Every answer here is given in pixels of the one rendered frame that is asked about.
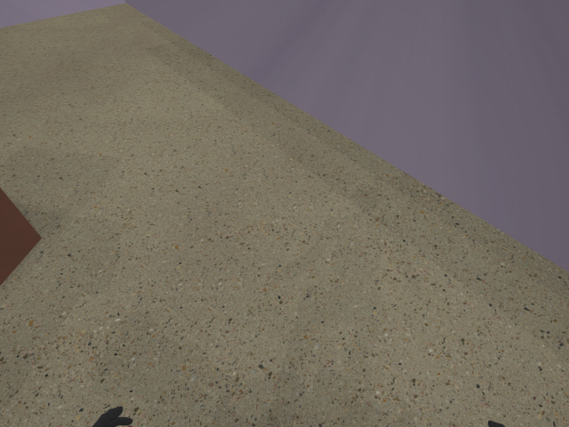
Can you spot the robot left hand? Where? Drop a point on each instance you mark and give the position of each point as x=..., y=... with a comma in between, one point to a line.
x=111, y=419

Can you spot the pedestal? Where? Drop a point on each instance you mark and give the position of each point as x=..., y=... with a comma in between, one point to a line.
x=17, y=237

